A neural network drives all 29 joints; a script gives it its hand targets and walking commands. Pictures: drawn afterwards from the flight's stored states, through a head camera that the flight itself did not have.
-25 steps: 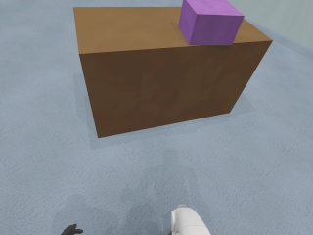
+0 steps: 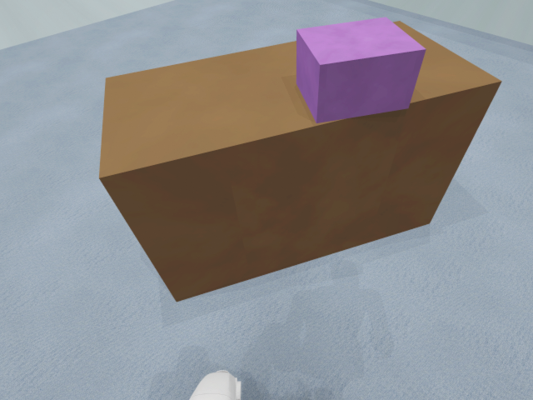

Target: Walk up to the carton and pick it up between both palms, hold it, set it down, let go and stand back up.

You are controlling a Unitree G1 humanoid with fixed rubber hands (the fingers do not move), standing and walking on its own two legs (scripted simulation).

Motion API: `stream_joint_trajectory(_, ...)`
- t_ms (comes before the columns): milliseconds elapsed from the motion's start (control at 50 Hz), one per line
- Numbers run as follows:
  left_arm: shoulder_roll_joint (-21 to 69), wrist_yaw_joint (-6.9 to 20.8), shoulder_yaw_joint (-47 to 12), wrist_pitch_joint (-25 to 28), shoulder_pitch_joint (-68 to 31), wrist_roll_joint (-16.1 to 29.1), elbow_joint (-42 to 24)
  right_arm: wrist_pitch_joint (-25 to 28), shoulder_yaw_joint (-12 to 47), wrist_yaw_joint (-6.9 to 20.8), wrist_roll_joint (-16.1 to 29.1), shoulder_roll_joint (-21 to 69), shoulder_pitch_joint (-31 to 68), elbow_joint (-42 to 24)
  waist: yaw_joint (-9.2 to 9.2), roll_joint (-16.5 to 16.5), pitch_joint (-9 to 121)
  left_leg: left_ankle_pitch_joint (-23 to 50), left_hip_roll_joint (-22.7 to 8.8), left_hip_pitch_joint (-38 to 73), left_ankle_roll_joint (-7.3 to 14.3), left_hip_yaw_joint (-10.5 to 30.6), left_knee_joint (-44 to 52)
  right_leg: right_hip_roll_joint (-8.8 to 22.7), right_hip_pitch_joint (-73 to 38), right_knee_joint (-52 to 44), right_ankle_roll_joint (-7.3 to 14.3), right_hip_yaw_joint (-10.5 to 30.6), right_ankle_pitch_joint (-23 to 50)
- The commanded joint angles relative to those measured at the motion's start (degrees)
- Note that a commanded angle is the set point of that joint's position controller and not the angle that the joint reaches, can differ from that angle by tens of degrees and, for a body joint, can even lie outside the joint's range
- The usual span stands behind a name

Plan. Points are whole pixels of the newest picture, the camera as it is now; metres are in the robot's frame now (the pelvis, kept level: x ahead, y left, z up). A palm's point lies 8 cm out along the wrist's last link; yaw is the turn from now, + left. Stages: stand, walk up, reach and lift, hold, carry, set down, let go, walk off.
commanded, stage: walk up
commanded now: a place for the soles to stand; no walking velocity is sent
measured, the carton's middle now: (352, 68) +0.97 -0.20 +0.02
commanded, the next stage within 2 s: none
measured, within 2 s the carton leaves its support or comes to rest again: neither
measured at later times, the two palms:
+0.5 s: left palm (149, 332) +0.26 +0.26 -0.14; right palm (446, 360) +0.21 -0.26 -0.10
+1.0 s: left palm (229, 253) +0.42 +0.12 -0.11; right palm (473, 253) +0.44 -0.40 -0.14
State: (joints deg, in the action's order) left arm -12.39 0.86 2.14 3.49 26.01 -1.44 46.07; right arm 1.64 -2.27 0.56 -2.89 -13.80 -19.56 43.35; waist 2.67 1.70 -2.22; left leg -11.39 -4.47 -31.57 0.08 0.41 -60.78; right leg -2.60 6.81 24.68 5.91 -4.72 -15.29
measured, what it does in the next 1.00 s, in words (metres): walks ahead: left foot, then right foot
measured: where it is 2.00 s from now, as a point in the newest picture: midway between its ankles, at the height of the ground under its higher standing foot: (368, 346)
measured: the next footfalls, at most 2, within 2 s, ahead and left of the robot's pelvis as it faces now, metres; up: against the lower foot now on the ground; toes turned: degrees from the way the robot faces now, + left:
left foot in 0.24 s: +0.25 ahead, +0.09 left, +0.00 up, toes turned +8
right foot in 0.78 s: +0.50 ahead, -0.19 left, +0.00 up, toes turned -2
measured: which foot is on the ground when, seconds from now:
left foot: up 0.00-0.22, down 0.24-0.82, up 0.84-1.00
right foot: down 0.00-0.26, up 0.28-0.76, down 0.78-1.00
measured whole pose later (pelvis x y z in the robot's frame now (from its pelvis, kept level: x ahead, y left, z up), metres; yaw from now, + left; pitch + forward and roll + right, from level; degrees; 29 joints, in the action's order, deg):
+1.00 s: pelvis +0.39 -0.15 -0.01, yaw +6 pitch -4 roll +4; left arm -14.8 0.4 2.4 -0.5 15.8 -1.5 48.1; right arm 1.7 -2.7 -2.2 -2.5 -13.3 -23.7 46.1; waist 1.1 -0.5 -4.8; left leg -22.4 -0.2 -22.8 0.9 1.4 -66.1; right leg 1.1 15.4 29.7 6.0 -8.8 -11.6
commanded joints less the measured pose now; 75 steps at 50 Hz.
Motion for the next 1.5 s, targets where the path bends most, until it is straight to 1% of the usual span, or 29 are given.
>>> stream_joint_trajectory(0,-5.3,0.1,0.4,0.9,1.2,-0.1,-2.6,0.0,0.3,0.0,-0.5,-0.8,1.7,-2.3,0.32,-10.1,-6.7,5.8,1.0,-0.2,-0.4,-5.0,11.6,9.8,7.0,-12.6,-3.2,6.1,9.7)
stream_joint_trajectory(120,-8.0,-1.0,-0.3,0.1,7.8,-1.1,1.9,1.4,0.7,-0.2,-0.6,-0.2,6.3,-3.3,2.43,-7.7,-6.9,3.2,3.0,0.7,1.9,-6.8,22.8,14.9,-1.0,-8.4,0.8,9.4,12.9)
stream_joint_trajectory(160,-8.5,-1.3,-0.6,-0.1,6.9,-1.3,2.7,1.9,0.4,-0.5,-0.3,-0.1,4.0,-2.5,0.68,-5.9,-5.8,3.3,4.2,6.4,2.9,-6.9,24.9,15.3,0.2,-3.5,1.2,8.7,17.2)
stream_joint_trajectory(200,-8.4,-0.9,-1.0,-0.3,4.8,-1.0,2.6,2.6,-1.1,-1.5,-0.1,-2.1,-6.7,0.7,-5.24,0.4,0.3,7.5,6.0,22.6,4.5,-8.3,31.8,11.1,4.5,12.7,-0.7,3.6,22.2)
stream_joint_trajectory(220,-7.2,-0.6,-1.5,-0.3,4.5,-0.9,1.5,2.9,-2.7,-2.4,-0.4,-5.7,-14.5,1.9,-9.21,4.7,6.2,3.2,-2.8,35.4,7.7,4.1,33.2,6.5,13.7,27.6,-3.0,1.7,11.7)
stream_joint_trajectory(240,-4.8,-0.6,-2.1,-0.9,8.3,-1.5,-0.4,2.3,-3.8,-3.1,0.0,-9.5,-20.2,1.5,-9.16,10.7,11.5,-0.1,-20.3,46.6,13.3,32.2,34.5,0.3,27.8,43.1,-6.2,1.2,-18.6)
stream_joint_trajectory(280,-10.7,-1.0,-0.4,-2.3,4.2,-2.3,-1.7,0.9,-3.5,-4.7,2.4,-8.7,-15.3,0.1,-9.80,3.0,5.8,-15.5,-24.3,42.9,18.5,42.2,42.7,4.3,38.1,52.8,-6.9,6.9,-17.3)
stream_joint_trajectory(320,-9.4,0.2,-0.2,-2.5,-0.4,-2.7,-1.8,2.0,-2.2,-4.9,2.5,-5.9,-8.1,-1.2,-5.83,-2.9,-2.0,-11.8,-18.9,29.3,11.8,28.3,47.0,7.3,34.7,50.7,-7.4,8.3,-8.2)
stream_joint_trajectory(360,-5.7,1.3,-0.9,-3.2,-0.2,-2.8,-1.8,3.2,-1.7,-4.2,2.3,-4.7,-4.6,-0.4,-2.19,1.0,-6.0,-1.7,-13.2,20.2,6.2,15.7,47.9,8.3,28.7,43.8,-7.6,7.9,-2.4)
stream_joint_trajectory(460,-2.4,1.8,-1.3,-4.1,-1.9,-2.9,-0.1,4.7,-1.5,-2.0,0.9,-3.9,-7.1,1.4,-0.72,5.6,-4.8,25.5,-4.6,16.2,2.7,-0.1,43.6,7.7,26.0,39.8,-7.5,1.5,7.4)
stream_joint_trajectory(640,-3.8,2.3,-1.2,-4.2,-19.2,-2.6,-3.2,4.4,-3.2,-2.7,0.1,-5.3,-15.6,3.0,-5.38,7.8,-6.1,11.3,-9.0,28.2,7.7,6.7,42.2,11.4,32.9,19.5,-7.0,2.3,15.0)
stream_joint_trajectory(720,-4.8,2.2,-0.4,-3.7,-17.3,-2.4,-2.8,3.9,-3.9,-3.7,-0.2,-8.4,-12.5,2.4,-3.60,6.6,-4.9,12.0,-12.8,24.7,7.9,6.2,41.3,10.9,19.7,11.7,-6.4,4.3,10.2)
stream_joint_trajectory(760,-6.9,1.5,1.1,-2.9,-8.5,-2.3,0.5,3.1,-3.6,-3.2,-0.1,-8.7,-9.8,1.6,0.74,0.8,-1.1,11.6,-8.0,18.8,5.3,1.1,28.2,7.8,2.6,5.5,-5.8,2.6,9.0)
stream_joint_trajectory(780,-10.5,0.9,2.6,-2.2,-2.0,-2.0,2.8,2.7,-2.6,-2.8,-0.2,-6.0,-13.0,1.6,2.04,-7.4,4.3,3.8,-2.9,14.7,3.4,-0.9,14.0,9.7,-8.0,4.7,-4.8,6.2,8.3)
stream_joint_trajectory(800,-15.3,0.1,3.8,-2.1,1.9,-1.4,2.7,2.2,-0.7,-2.3,0.4,-0.4,-19.8,1.3,0.81,-20.8,11.5,-20.3,3.8,7.7,1.0,-3.2,-0.8,21.5,-16.5,2.9,-1.9,19.4,7.8)
stream_joint_trajectory(820,-16.6,-0.7,3.9,-3.6,1.6,0.1,2.2,1.2,-0.5,-2.7,1.9,0.8,-21.4,1.6,1.21,-22.4,11.7,-25.8,7.4,1.1,-0.2,-0.4,-7.6,24.6,-17.4,-5.6,2.9,29.2,0.3)
stream_joint_trajectory(840,-14.2,-1.0,3.4,-4.4,-2.4,1.2,0.5,0.8,-0.8,-3.0,1.7,-1.6,-18.3,1.3,1.52,-19.1,7.7,-24.0,4.6,-1.0,0.0,0.1,-12.1,23.9,-10.7,-12.3,4.7,31.7,-12.1)
stream_joint_trajectory(900,-8.1,-1.1,1.4,-3.9,-9.9,0.4,-1.2,0.2,-1.2,-2.8,0.4,-1.9,-12.0,1.2,-2.27,-8.0,-4.1,-11.7,2.1,1.7,1.4,4.1,-8.0,17.8,5.4,-12.0,-2.9,17.0,-9.1)
stream_joint_trajectory(1040,-6.6,-0.2,0.2,-3.6,-7.9,0.0,-0.1,-0.7,-0.9,-3.9,0.8,-1.7,-11.5,3.9,-2.80,-8.2,-3.6,-4.7,4.7,3.7,0.7,1.9,0.3,13.5,6.4,-10.8,-6.9,5.2,8.4)
stream_joint_trajectory(1220,-8.3,-2.5,-2.2,-7.3,-7.6,1.1,2.8,-1.3,0.6,-6.4,1.8,-2.1,-7.5,6.3,-2.44,-6.5,-2.2,-5.3,5.4,4.5,1.8,-1.4,11.9,17.0,0.4,-8.5,-8.7,6.8,28.5)
stream_joint_trajectory(1300,-10.6,-3.1,-1.9,-8.9,-10.6,2.3,3.9,-0.7,0.6,-6.5,1.6,-2.8,-14.9,10.5,-6.65,-8.3,-0.9,-5.0,6.1,15.0,3.5,-7.9,26.6,13.0,0.3,-4.6,-22.2,1.5,48.7)
stream_joint_trajectory(1320,-12.1,-3.0,-1.2,-9.2,-12.9,2.8,3.4,-0.3,0.0,-6.6,1.8,-3.8,-20.3,12.2,-10.42,-6.8,-0.5,1.2,4.5,21.2,7.1,-7.7,35.1,9.6,3.7,8.2,-26.2,-0.6,54.9)
stream_joint_trajectory(1340,-11.4,-2.6,-1.1,-9.3,-13.4,3.6,2.7,0.2,-0.9,-7.0,1.9,-4.9,-23.7,13.3,-13.74,0.8,3.7,7.5,-2.9,27.7,13.9,0.2,47.0,2.7,6.6,31.2,-30.2,-5.1,53.5)
stream_joint_trajectory(1360,-7.7,-1.8,-1.4,-9.6,-7.0,2.2,3.2,0.6,-0.7,-7.9,2.4,-5.3,-12.8,10.5,-8.25,21.3,6.3,12.5,-23.4,25.9,24.1,32.5,43.4,-0.4,19.1,65.5,-22.1,6.7,-18.9)
stream_joint_trajectory(1380,-9.9,-2.8,-0.6,-9.9,-2.3,-1.1,3.9,0.2,0.1,-7.9,3.7,-4.8,2.0,5.8,-0.48,6.6,1.0,-0.3,-20.0,9.8,21.5,32.2,41.8,4.9,18.4,60.4,-14.7,18.0,-19.8)
stream_joint_trajectory(1400,-8.1,-2.5,-1.2,-9.2,-4.2,-1.0,4.2,-0.4,1.3,-7.4,4.2,-4.0,6.6,4.4,1.11,6.6,-2.0,-12.6,-13.3,-1.5,15.1,19.7,43.8,5.8,13.9,53.9,-9.8,13.4,-16.2)
stream_joint_trajectory(1420,-6.2,-1.8,-1.4,-9.0,-0.2,1.0,6.0,-0.6,1.2,-7.5,2.3,-7.2,15.6,2.5,4.94,9.9,-3.6,-16.2,-13.0,-7.7,13.5,13.3,46.1,3.8,8.9,52.0,-7.9,16.3,-17.0)
stream_joint_trajectory(1460,-6.5,-1.2,-1.2,-8.3,2.6,0.0,7.9,-1.3,0.9,-6.7,1.1,-9.6,20.3,0.9,5.82,10.6,-2.4,-12.9,-7.1,-3.8,9.7,3.4,45.9,0.5,8.2,47.9,-7.2,8.9,-9.7)
stream_joint_trajectory(1480,-6.7,-1.6,-1.7,-7.2,-1.3,0.3,6.7,-2.1,0.8,-5.5,1.1,-9.1,16.6,2.1,2.13,9.4,-2.2,-9.7,-5.2,0.9,10.0,1.4,42.8,0.8,11.4,39.7,-7.3,5.1,-10.7)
